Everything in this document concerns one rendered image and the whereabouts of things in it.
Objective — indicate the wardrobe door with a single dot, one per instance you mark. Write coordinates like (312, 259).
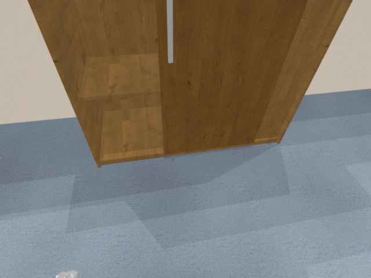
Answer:
(295, 68)
(227, 58)

